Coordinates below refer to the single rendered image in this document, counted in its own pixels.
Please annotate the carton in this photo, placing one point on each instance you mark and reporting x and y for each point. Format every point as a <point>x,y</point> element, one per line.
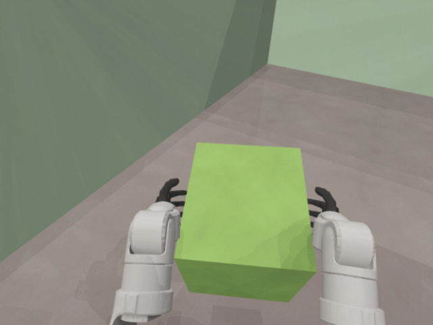
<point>245,229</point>

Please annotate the robot left hand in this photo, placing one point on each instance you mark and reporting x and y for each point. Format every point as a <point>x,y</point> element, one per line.
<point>166,194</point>

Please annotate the robot right forearm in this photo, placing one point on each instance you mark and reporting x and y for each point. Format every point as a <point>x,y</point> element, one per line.
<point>350,294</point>

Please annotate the robot right hand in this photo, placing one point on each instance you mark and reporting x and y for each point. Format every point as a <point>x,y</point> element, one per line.
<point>328,205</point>

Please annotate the robot left forearm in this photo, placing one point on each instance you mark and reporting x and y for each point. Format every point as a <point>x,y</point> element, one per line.
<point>145,293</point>

